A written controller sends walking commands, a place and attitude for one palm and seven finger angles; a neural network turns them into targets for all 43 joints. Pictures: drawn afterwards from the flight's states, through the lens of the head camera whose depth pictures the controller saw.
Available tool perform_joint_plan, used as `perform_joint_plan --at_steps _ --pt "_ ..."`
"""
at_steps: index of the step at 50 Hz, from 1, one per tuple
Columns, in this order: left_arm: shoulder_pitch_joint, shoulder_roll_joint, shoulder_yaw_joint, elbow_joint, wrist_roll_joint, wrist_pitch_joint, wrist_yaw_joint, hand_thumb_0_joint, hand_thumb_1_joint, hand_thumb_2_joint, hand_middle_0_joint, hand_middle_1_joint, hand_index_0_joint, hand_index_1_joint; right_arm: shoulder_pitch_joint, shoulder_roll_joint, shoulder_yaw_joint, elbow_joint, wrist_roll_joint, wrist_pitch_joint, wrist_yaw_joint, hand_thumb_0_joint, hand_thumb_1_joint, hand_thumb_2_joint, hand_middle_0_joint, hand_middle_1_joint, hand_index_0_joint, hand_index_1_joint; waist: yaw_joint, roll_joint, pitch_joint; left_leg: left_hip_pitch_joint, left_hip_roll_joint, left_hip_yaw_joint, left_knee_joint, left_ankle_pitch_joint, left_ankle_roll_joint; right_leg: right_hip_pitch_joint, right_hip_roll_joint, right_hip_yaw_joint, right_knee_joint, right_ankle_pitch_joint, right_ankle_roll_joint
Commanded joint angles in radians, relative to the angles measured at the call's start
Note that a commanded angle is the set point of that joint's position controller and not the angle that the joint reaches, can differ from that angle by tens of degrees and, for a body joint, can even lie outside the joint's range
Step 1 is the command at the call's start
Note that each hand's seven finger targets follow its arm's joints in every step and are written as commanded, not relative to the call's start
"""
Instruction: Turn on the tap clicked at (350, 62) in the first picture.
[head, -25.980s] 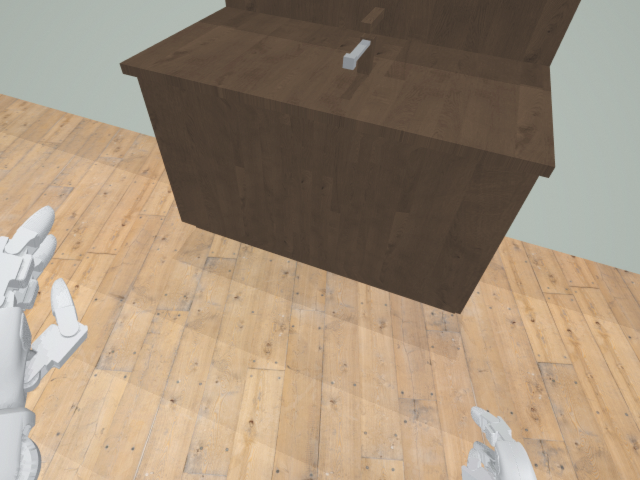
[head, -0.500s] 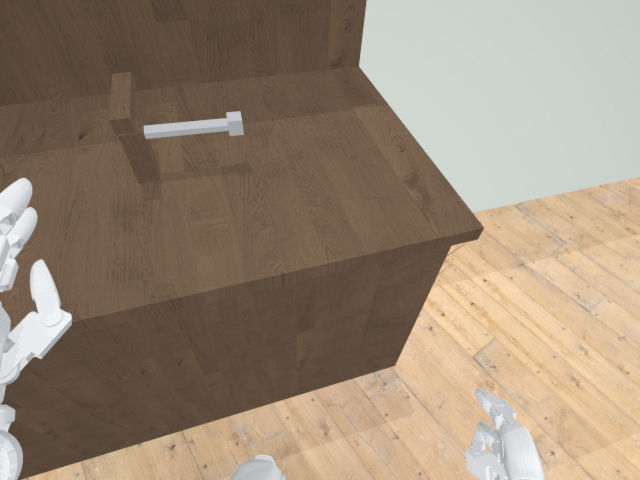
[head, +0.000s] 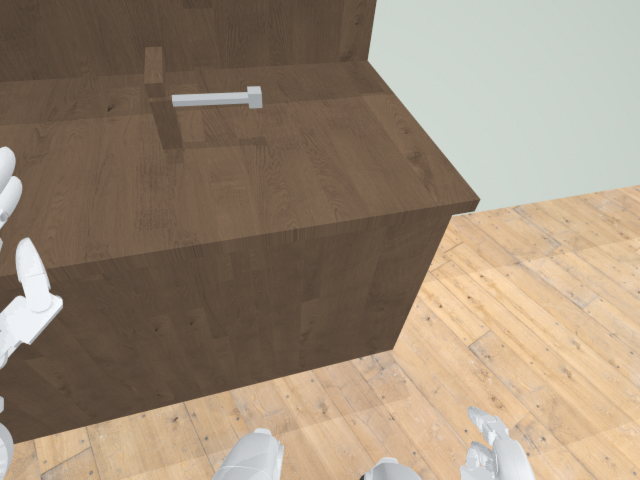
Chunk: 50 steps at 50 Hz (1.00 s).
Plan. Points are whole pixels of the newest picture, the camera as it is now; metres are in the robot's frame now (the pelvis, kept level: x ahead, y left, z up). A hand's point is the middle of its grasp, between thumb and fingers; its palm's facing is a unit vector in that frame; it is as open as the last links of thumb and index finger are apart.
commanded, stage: stop stepping back and stand still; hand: left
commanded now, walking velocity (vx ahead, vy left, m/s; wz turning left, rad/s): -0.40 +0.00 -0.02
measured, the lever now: (254, 97) +0.71 +0.18 +0.12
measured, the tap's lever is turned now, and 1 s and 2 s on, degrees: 86 86 86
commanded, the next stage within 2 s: none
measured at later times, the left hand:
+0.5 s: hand out of the picture +0.08 +0.23 +0.20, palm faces +0.41 -0.85 -0.32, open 7.4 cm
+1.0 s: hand out of the picture +0.02 +0.18 +0.20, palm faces +0.41 -0.82 -0.40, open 7.4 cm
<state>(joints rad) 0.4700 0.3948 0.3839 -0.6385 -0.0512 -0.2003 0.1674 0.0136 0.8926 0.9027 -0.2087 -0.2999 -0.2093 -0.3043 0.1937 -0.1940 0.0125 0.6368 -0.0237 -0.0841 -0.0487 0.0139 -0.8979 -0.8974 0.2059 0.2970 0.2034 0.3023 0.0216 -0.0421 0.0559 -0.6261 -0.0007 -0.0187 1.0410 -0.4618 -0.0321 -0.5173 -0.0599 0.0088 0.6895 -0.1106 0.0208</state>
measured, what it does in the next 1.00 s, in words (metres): walks backwards: left foot, then right foot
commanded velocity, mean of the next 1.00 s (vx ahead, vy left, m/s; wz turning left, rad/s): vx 0.21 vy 0.04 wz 0.00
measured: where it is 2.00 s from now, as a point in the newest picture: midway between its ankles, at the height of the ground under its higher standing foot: outside the picture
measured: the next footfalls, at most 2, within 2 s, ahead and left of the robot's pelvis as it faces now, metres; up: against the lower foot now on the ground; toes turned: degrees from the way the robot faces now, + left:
left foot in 0.06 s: +0.11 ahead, +0.13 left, +0.00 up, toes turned +0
right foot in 0.32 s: -0.08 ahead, -0.11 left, +0.00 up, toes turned +1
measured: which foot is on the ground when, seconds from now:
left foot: up 0.00-0.04, down 0.06-0.30, up 0.32-0.52, down 0.54-0.74, up 0.76-1.00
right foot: down 0.00-0.06, up 0.08-0.30, down 0.32-1.00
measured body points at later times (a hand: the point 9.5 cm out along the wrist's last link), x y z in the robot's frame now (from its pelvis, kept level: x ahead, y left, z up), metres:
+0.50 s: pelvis -0.14 -0.02 +0.03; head -0.16 -0.01 +0.48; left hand +0.05 +0.27 +0.22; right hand +0.01 -0.26 -0.05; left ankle -0.11 +0.12 -0.66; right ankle -0.09 -0.10 -0.70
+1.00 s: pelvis -0.18 -0.06 +0.04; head -0.18 -0.08 +0.49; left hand -0.01 +0.22 +0.22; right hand -0.03 -0.29 -0.06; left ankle -0.18 +0.09 -0.67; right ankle -0.12 -0.11 -0.70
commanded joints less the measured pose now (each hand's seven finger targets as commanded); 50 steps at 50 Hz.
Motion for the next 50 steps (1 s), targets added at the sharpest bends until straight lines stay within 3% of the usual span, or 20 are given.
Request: perform_joint_plan --at_steps 1,2,3,6,8,11,13,15,16,18,21,25,28,29,35,36,37,41,47,50 --pt "-0.223 0.153 0.047 -0.121 -0.008 -0.001 0.002 0.0 0.9 0.9 -0.2 -0.3 -0.2 -0.3 -0.059 -0.112 -0.021 -0.154 0.022 -0.03 -0.018 0.0 -0.9 -0.9 0.2 0.3 0.2 0.3 -0.064 -0.143 -0.033 0.338 0.038 0.01 -0.292 -0.043 0.02 -0.238 -0.159 0.058 -0.235 -0.417 -0.077" --pt "-0.231 0.181 0.091 -0.119 -0.007 -0.01 0.002 0.0 0.9 0.9 -0.2 -0.3 -0.2 -0.3 -0.045 -0.16 -0.037 -0.155 0.024 -0.04 -0.031 0.0 -0.9 -0.9 0.2 0.3 0.2 0.3 -0.067 0.096 -0.065 0.32 0.082 -0.085 -0.57 -0.109 0.066 -0.187 -0.067 0.017 -0.003 -0.45 -0.042" --pt "-0.239 0.134 0.077 -0.144 -0.011 -0.027 0.012 0.0 0.9 0.9 -0.2 -0.3 -0.2 -0.3 -0.05 -0.192 -0.038 -0.181 0.024 -0.061 -0.033 0.0 -0.9 -0.9 0.2 0.3 0.2 0.3 -0.067 0.508 -0.069 0.206 0.334 -0.435 -0.837 -0.244 0.187 -0.179 0.102 -0.052 0.444 -0.482 0.009" --pt "-0.271 0.193 0.109 -0.221 0.0 -0.018 -0.001 0.0 0.9 0.9 -0.2 -0.3 -0.2 -0.3 -0.058 -0.173 -0.092 -0.184 0.032 -0.087 0.014 0.0 -0.9 -0.9 0.2 0.3 0.2 0.3 -0.052 0.321 -0.119 0.022 0.318 -0.436 -0.823 -0.393 0.178 -0.073 0.137 0.084 0.888 -0.336 0.024" --pt "-0.152 0.114 0.061 -0.19 -0.004 0.005 -0.005 0.0 0.9 0.9 -0.2 -0.3 -0.2 -0.3 -0.121 -0.145 -0.076 -0.159 0.037 -0.095 0.037 0.0 -0.9 -0.9 0.2 0.3 0.2 0.3 -0.022 0.243 -0.084 0.095 0.251 -0.305 -0.798 -0.364 0.143 -0.07 0.117 0.013 0.671 -0.28 0.015" --pt "-0.061 0.13 0.07 -0.263 -0.013 0.01 -0.001 0.0 0.9 0.9 -0.2 -0.3 -0.2 -0.3 -0.126 -0.116 -0.052 -0.179 0.02 -0.082 0.026 0.0 -0.9 -0.9 0.2 0.3 0.2 0.3 -0.011 0.43 -0.169 0.212 0.201 -0.197 -0.83 -0.332 0.071 0.195 0.142 -0.08 0.114 -0.372 -0.038" --pt "-0.022 0.129 0.076 -0.223 -0.003 0.018 -0.002 0.0 0.9 0.9 -0.2 -0.3 -0.2 -0.3 -0.095 -0.113 -0.046 -0.178 0.007 -0.064 0.017 0.0 -0.9 -0.9 0.2 0.3 0.2 0.3 -0.008 0.373 -0.218 0.211 0.137 -0.106 -0.7 -0.183 0.036 0.424 0.154 -0.109 -0.207 -0.302 -0.075" --pt "-0.074 0.147 0.081 -0.16 0.013 0.015 -0.023 0.0 0.9 0.9 -0.2 -0.3 -0.2 -0.3 -0.056 -0.105 -0.059 -0.162 0.014 -0.036 0.01 0.0 -0.9 -0.9 0.2 0.3 0.2 0.3 -0.021 -0.095 -0.175 0.224 -0.019 0.107 -0.043 -0.002 0.015 0.323 -0.067 0.062 -0.476 0.021 -0.149" --pt "-0.082 0.141 0.078 -0.116 0.015 0.014 -0.015 0.0 0.9 0.9 -0.2 -0.3 -0.2 -0.3 -0.048 -0.106 -0.041 -0.156 0.023 -0.037 0.007 0.0 -0.9 -0.9 0.2 0.3 0.2 0.3 -0.043 -0.159 -0.161 0.096 -0.044 0.056 0.229 0.011 0.017 0.276 -0.186 0.15 -0.482 0.133 -0.214" --pt "-0.083 0.112 0.048 0.05 -0.022 0.026 -0.034 0.0 0.9 0.9 -0.2 -0.3 -0.2 -0.3 -0.032 -0.141 -0.064 -0.132 0.048 -0.053 -0.003 0.0 -0.9 -0.9 0.2 0.3 0.2 0.3 -0.05 -0.217 -0.024 0.041 0.029 -0.111 0.324 0.123 0.019 0.054 -0.251 0.357 -0.505 -0.303 -0.224" --pt "-0.19 0.12 0.033 0.017 -0.017 0.014 -0.036 0.0 0.9 0.9 -0.2 -0.3 -0.2 -0.3 -0.079 -0.1 -0.032 -0.128 0.047 -0.038 -0.02 0.0 -0.9 -0.9 0.2 0.3 0.2 0.3 -0.061 -0.031 -0.025 0.182 0.088 -0.029 -0.06 0.108 0.046 0.021 -0.189 0.175 -0.429 -0.387 -0.166" --pt "-0.166 0.127 0.025 -0.076 -0.003 0.012 0.004 0.0 0.9 0.9 -0.2 -0.3 -0.2 -0.3 -0.074 -0.112 -0.031 -0.154 0.029 -0.106 -0.057 0.0 -0.9 -0.9 0.2 0.3 0.2 0.3 -0.036 0.02 -0.142 0.48 -0.001 0.123 -0.598 0.011 0.093 0.127 -0.099 0.164 -0.317 -0.542 -0.128" --pt "-0.153 0.152 0.049 -0.144 0.004 0.009 0.009 0.0 0.9 0.9 -0.2 -0.3 -0.2 -0.3 -0.064 -0.165 -0.059 -0.168 0.037 -0.117 -0.054 0.0 -0.9 -0.9 0.2 0.3 0.2 0.3 -0.03 0.322 -0.163 0.552 0.292 -0.266 -0.807 0.044 0.224 -0.011 0.128 -0.086 0.273 -0.399 -0.01" --pt "-0.148 0.168 0.065 -0.108 0.001 0.003 0.001 0.0 0.9 0.9 -0.2 -0.3 -0.2 -0.3 -0.061 -0.143 -0.053 -0.144 0.047 -0.121 -0.041 0.0 -0.9 -0.9 0.2 0.3 0.2 0.3 -0.062 0.353 -0.068 0.389 0.334 -0.398 -0.891 -0.25 0.265 -0.065 0.072 -0.007 0.379 -0.382 -0.016" --pt "-0.032 0.135 0.086 0.018 0.006 0.012 -0.002 0.0 0.9 0.9 -0.2 -0.3 -0.2 -0.3 -0.101 -0.144 -0.062 -0.147 0.03 -0.096 -0.029 0.0 -0.9 -0.9 0.2 0.3 0.2 0.3 0.022 0.147 -0.063 0.002 0.163 -0.049 -0.568 -0.258 0.12 0.517 0.083 -0.075 -0.164 -0.307 -0.056" --pt "-0.008 0.122 0.063 0.065 0.014 0.023 -0.013 0.0 0.9 0.9 -0.2 -0.3 -0.2 -0.3 -0.094 -0.131 -0.067 -0.152 0.031 -0.087 -0.028 0.0 -0.9 -0.9 0.2 0.3 0.2 0.3 0.023 -0.102 -0.026 -0.062 0.028 0.08 -0.19 -0.163 0.086 0.484 -0.011 0.113 -0.337 -0.38 -0.106" --pt "-0.084 0.139 0.054 0.0 0.01 0.02 -0.029 0.0 0.9 0.9 -0.2 -0.3 -0.2 -0.3 -0.104 -0.13 -0.072 -0.169 0.039 -0.08 -0.023 0.0 -0.9 -0.9 0.2 0.3 0.2 0.3 0.009 -0.358 -0.051 -0.101 -0.043 0.059 0.192 -0.093 0.058 0.358 -0.243 0.563 -0.541 -0.529 -0.19" --pt "-0.173 0.148 0.053 -0.038 -0.005 0.0 -0.054 0.0 0.9 0.9 -0.2 -0.3 -0.2 -0.3 -0.069 -0.115 -0.063 -0.097 0.037 -0.086 -0.012 0.0 -0.9 -0.9 0.2 0.3 0.2 0.3 -0.062 -0.016 -0.05 0.015 0.054 -0.022 0.224 0.198 0.032 0.092 -0.217 0.411 -0.511 -0.658 -0.174" --pt "-0.092 0.156 0.061 -0.057 0.002 -0.004 -0.003 0.0 0.9 0.9 -0.2 -0.3 -0.2 -0.3 -0.074 -0.091 -0.038 -0.134 0.028 -0.12 -0.046 0.0 -0.9 -0.9 0.2 0.3 0.2 0.3 -0.031 -0.128 -0.134 0.393 -0.001 0.142 -0.429 0.07 0.073 0.128 -0.182 0.249 -0.477 -0.611 -0.132" --pt "-0.09 0.144 0.065 -0.071 0.0 -0.012 0.015 0.0 0.9 0.9 -0.2 -0.3 -0.2 -0.3 -0.065 -0.113 -0.044 -0.149 0.016 -0.114 -0.045 0.0 -0.9 -0.9 0.2 0.3 0.2 0.3 -0.035 -0.001 -0.14 0.491 0.025 0.078 -0.65 -0.002 0.115 0.184 -0.107 0.21 -0.335 -0.531 -0.103"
